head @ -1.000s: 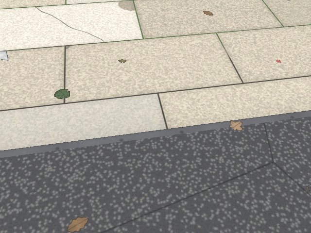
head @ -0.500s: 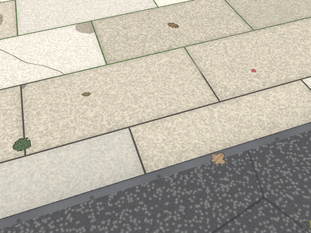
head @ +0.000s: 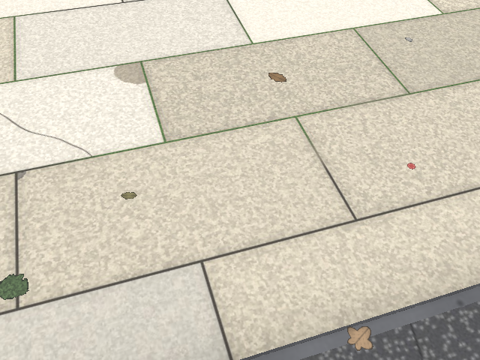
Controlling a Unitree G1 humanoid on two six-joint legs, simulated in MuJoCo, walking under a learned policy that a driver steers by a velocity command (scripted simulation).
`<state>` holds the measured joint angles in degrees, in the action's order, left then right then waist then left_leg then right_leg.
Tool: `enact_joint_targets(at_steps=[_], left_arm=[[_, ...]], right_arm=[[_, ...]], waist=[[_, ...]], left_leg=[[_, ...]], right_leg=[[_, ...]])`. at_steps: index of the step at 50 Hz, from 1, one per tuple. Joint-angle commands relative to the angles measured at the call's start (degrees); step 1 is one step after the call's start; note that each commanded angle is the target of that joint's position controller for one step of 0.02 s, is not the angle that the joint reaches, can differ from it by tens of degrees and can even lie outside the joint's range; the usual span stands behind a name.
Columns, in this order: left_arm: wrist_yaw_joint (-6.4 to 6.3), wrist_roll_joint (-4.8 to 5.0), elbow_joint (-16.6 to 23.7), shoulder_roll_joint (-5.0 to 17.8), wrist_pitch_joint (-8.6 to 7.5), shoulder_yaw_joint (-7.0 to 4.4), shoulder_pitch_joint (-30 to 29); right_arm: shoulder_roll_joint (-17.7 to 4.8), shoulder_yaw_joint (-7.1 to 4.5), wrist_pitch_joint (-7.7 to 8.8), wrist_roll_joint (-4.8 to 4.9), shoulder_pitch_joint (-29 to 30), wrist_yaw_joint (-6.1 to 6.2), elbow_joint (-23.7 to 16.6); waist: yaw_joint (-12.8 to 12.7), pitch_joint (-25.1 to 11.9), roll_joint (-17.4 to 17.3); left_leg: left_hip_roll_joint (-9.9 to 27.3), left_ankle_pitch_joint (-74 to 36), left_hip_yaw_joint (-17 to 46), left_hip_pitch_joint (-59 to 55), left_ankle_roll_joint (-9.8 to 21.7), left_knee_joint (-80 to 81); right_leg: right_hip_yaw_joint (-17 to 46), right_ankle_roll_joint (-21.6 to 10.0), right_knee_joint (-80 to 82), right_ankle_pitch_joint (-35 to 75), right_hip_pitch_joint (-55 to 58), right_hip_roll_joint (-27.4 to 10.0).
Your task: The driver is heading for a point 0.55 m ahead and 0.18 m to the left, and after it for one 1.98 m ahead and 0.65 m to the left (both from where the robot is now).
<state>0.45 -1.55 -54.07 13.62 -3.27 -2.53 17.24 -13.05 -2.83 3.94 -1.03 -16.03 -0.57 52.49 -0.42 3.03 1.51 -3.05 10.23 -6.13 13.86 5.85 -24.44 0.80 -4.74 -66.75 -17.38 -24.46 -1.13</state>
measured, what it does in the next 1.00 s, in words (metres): walks ahead, turning left: right foot, then left foot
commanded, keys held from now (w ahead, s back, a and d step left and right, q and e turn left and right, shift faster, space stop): w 0.18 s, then w+q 0.02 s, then q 0.80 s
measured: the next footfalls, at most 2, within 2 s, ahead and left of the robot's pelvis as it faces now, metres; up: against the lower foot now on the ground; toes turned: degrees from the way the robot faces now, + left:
right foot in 0.38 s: +0.36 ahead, -0.10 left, +0.00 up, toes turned +2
left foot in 0.86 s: +0.21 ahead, +0.09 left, +0.00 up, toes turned +22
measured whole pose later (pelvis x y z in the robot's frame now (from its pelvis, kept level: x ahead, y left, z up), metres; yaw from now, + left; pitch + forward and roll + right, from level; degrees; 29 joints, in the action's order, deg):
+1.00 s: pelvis +0.20 -0.01 +0.00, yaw +25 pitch +1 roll -2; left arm -0.3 -1.0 -44.9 16.7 2.7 -3.8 8.6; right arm -15.3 -3.4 -3.6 -0.5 -14.9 0.4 43.3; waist 0.5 1.7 2.6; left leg -2.1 12.3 2.0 14.0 3.7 -25.8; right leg -0.9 1.8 -55.2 -19.2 -30.2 -1.1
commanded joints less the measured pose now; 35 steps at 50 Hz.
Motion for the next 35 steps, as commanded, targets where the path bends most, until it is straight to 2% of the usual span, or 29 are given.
enact_joint_targets(at_steps=[1, 4, 6, 7, 10, 11, 13, 14, 16, 17, 18, 19, 20, 21, 22, 23, 24, 25, 26, 29, 31, 32, 35], left_arm=[[0.71, -0.34, 1.45, 1.96, 1.37, -0.53, 4.28], [0.86, -0.32, 3.93, 2.14, 1.94, -0.39, -3.58], [0.94, -0.16, 5.3, 1.91, 1.79, -0.14, -8.08], [0.93, 0.02, 5.83, 1.66, 1.68, 0.04, -9.8], [1.0, 0.15, 7.25, 0.96, 1.43, 0.59, -15.3], [0.78, 0.17, 7.57, 1.01, 1.24, 0.66, -16.58], [0.58, 0.2, 8.1, 0.7, 0.61, 0.87, -18.12], [0.56, 0.48, 8.53, 0.66, 0.28, 0.92, -18.8], [0.05, 0.72, 7.58, 2.23, -0.52, 0.54, -14.39], [-0.28, 0.73, 5.75, 3.5, -1.15, 0.17, -9.03], [-0.73, 0.26, 4.16, 5.21, -2.19, -0.41, -2.49], [-1.33, -1.04, 3.38, 9.57, -3.11, -1.37, 4.85], [-0.91, -1.06, 4.97, 12.61, -2.6, -2.03, 4.46], [-0.45, 1.56, 6.73, 9.44, -1.29, -1.59, 3.29], [-0.68, 1.62, 7.81, 6.64, -0.67, -0.89, -1.71], [-1.05, 1.32, 8.31, 4.06, -0.38, -0.07, -5.47], [-1.6, 1.16, 8.22, 3.13, -0.32, 0.29, -6.64], [-2.03, 1.1, 8.04, 3.18, -0.29, 0.33, -6.81], [-2.12, 0.77, 8.14, 3.45, -0.4, 0.28, -6.76], [-2.23, -0.01, 8.97, 4.56, -0.56, 0.0, -8.21], [-2.27, -0.12, 9.33, 4.83, -0.04, -0.11, -8.83], [-2.47, -0.04, 9.31, 5.55, 0.39, -0.18, -9.03], [-2.34, -0.15, 9.78, 7.68, 1.74, -0.92, -9.64]], right_arm=[[-4.83, -0.77, 1.79, 0.39, -4.66, 0.02, -0.28], [-5.52, -0.81, 1.82, 0.66, -7.9, 0.12, 1.08], [-5.11, -0.55, 1.71, 0.79, -9.7, 0.19, 1.79], [-4.86, -0.41, 1.71, 1.05, -10.55, 0.27, 2.15], [-4.61, -0.11, 1.63, 0.96, -13.79, 0.59, 3.45], [-4.24, 0.12, 1.49, 0.93, -14.58, 0.84, 4.05], [-4.6, 0.32, 0.99, 0.76, -15.25, 1.27, 4.71], [-5.23, 0.35, 0.61, 0.57, -14.6, 1.4, 4.71], [-6.47, 0.02, 0.07, 0.38, -12.52, 1.81, 3.93], [-6.47, -0.06, -0.18, 0.27, -10.65, 1.93, 3.32], [-6.56, -0.15, -0.39, 1.03, -8.7, 1.93, 2.59], [-4.87, 0.21, -0.26, 2.07, -8.66, 1.97, 0.18], [1.35, 1.13, -0.91, 4.27, -17.99, 2.63, -0.02], [-4.71, -0.61, -1.95, 2.46, -18.94, 3.48, 1.95], [-5.38, -1.32, -2.56, 1.91, -15.04, 3.39, 1.37], [-4.96, -1.46, -3.2, 1.18, -11.44, 2.96, 0.37], [-5.1, -1.9, -4.09, 0.56, -8.94, 2.42, -0.52], [-4.63, -2.06, -5.24, 0.0, -9.58, 1.95, -0.9], [-3.74, -2.08, -6.33, -0.12, -10.1, 1.74, -1.01], [-3.28, -2.25, -8.17, 0.14, -8.96, 1.65, -2.65], [-3.57, -2.1, -8.96, -0.13, -6.0, 1.36, -4.33], [-4.05, -2.01, -9.31, -0.33, -2.58, 0.68, -6.0], [-4.55, -1.58, -9.71, 0.25, 0.87, -0.63, -8.69]], waist=[[-1.58, -1.24, -4.91], [-0.37, 1.49, -4.37], [0.6, 2.09, -4.4], [1.03, 2.24, -4.61], [2.83, 2.86, -4.94], [3.08, 3.82, -4.53], [3.61, 3.84, -4.29], [3.55, 3.48, -5.26], [1.68, 0.51, -7.47], [-0.35, -2.02, -8.31], [-3.65, -4.57, -6.38], [-5.39, -12.21, -0.88], [-1.81, -22.96, 11.44], [-2.54, -26.54, 4.98], [-1.11, -19.52, 3.25], [-0.04, -12.46, 2.53], [0.76, -8.33, 3.61], [1.98, -6.64, 5.04], [2.57, -6.69, 4.88], [4.04, -7.48, 3.89], [3.64, -6.69, 5.21], [2.79, -6.36, 5.74], [2.01, -6.9, 6.48]], left_leg=[[15.06, -10.76, 15.02, -3.86, 6.32, 15.19], [14.18, -12.51, 12.56, -5.56, 6.02, 17.3], [13.38, -15.0, 11.04, -7.19, 5.44, 17.49], [13.12, -16.85, 10.38, -8.09, 5.19, 17.24], [12.95, -19.84, 9.7, -10.47, 4.8, 16.41], [12.83, -25.61, 9.57, -11.4, 4.68, 14.86], [12.17, -37.0, 8.97, -12.55, 3.95, 10.7], [11.92, -41.39, 9.34, -13.21, 3.56, 8.44], [11.65, -45.75, 11.03, -15.35, 2.64, 2.63], [11.01, -48.44, 11.63, -15.09, 1.92, -2.27], [9.14, -44.2, 10.92, -12.52, 0.71, -10.5], [6.46, -25.93, 9.76, -3.14, -0.59, -24.57], [-2.58, 25.34, 4.47, 11.21, -2.34, -45.5], [-1.81, 27.64, 9.0, 12.63, -2.44, -51.21], [0.5, 23.26, 9.5, 14.29, -3.16, -51.73], [2.49, 20.01, 8.88, 14.99, -3.79, -49.36], [3.88, 17.71, 8.86, 14.45, -4.44, -47.41], [4.33, 15.77, 8.49, 11.94, -5.07, -46.16], [3.83, 14.58, 7.79, 9.87, -5.35, -46.16], [3.8, 12.7, 6.83, 9.59, -5.61, -43.18], [4.82, 10.78, 6.05, 10.61, -5.69, -37.79], [4.84, 9.74, 5.54, 10.79, -5.66, -35.66], [5.08, 10.14, 4.08, 8.31, -5.56, -28.53]], right_leg=[[0.63, 1.15, 1.83, 3.65, -6.14, -3.24], [-0.83, 2.53, 8.82, 10.28, -12.6, -4.81], [-1.77, 3.19, 15.04, 14.19, -14.11, -4.96], [-2.19, 3.35, 18.14, 15.96, -14.06, -4.83], [-3.77, 3.23, 25.68, 19.37, -12.69, -3.57], [-4.18, 3.28, 28.37, 19.94, -12.13, -2.79], [-5.12, 3.2, 32.62, 19.85, -8.91, -0.49], [-5.34, 2.94, 33.6, 18.46, -7.21, 0.59], [-3.86, 1.78, 35.89, 15.69, -1.75, 2.07], [-3.45, 0.86, 36.63, 15.91, 4.11, 3.16], [-2.5, -0.4, 41.91, 23.31, 12.26, 1.81], [5.43, -2.73, 38.53, 46.22, 27.67, -8.73], [20.35, -12.14, 34.39, 73.27, 43.15, -27.14], [21.04, -14.16, 35.82, 71.87, 39.43, -26.22], [15.64, -13.01, 39.91, 61.9, 32.09, -23.55], [11.29, -10.92, 43.77, 53.58, 24.59, -20.45], [7.81, -9.41, 46.35, 48.98, 19.11, -18.35], [4.72, -8.44, 48.24, 45.63, 14.21, -16.8], [2.99, -8.35, 49.16, 43.86, 11.38, -16.32], [-0.57, -9.08, 50.9, 34.47, 8.03, -16.16], [-2.2, -8.53, 52.53, 22.9, 7.09, -15.63], [-2.42, -8.25, 53.19, 18.92, 7.18, -15.56], [-3.76, -8.04, 53.66, 10.87, 7.52, -16.41]])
